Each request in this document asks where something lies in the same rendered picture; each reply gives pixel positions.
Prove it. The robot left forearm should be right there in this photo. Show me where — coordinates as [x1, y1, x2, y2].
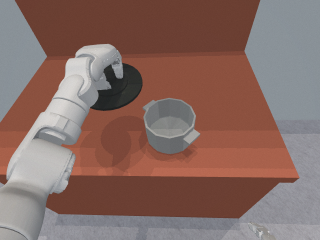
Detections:
[6, 52, 104, 181]

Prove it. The knob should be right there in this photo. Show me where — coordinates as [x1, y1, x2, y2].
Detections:
[103, 70, 117, 85]

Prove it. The left robot hand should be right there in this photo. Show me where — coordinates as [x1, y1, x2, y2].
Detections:
[75, 44, 123, 91]

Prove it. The pot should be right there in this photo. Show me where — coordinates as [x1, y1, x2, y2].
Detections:
[142, 98, 201, 154]

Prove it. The right robot hand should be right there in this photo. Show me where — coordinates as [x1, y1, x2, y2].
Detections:
[248, 222, 277, 240]

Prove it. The lid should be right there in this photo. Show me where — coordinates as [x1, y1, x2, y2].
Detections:
[90, 63, 143, 111]

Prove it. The left robot upper arm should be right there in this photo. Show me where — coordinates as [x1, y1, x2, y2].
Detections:
[0, 136, 76, 240]

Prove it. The table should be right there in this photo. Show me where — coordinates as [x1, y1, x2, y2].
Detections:
[0, 0, 300, 219]

